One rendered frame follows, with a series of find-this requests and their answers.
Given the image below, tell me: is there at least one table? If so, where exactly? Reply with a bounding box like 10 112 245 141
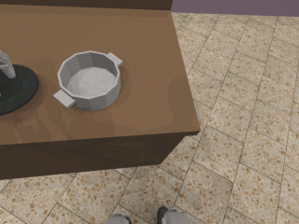
0 0 201 180

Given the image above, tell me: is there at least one pot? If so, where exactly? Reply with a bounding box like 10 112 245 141
53 50 123 111

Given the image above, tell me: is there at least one knob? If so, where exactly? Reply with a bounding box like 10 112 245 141
0 73 10 91

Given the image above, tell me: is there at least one right robot shin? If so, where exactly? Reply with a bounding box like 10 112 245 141
164 208 177 216

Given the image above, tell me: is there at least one robot right thigh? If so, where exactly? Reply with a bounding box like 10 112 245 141
162 212 193 224

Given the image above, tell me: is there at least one lid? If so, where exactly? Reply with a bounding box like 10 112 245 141
0 64 39 116

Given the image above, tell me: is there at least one left robot hand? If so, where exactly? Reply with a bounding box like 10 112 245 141
0 50 16 96

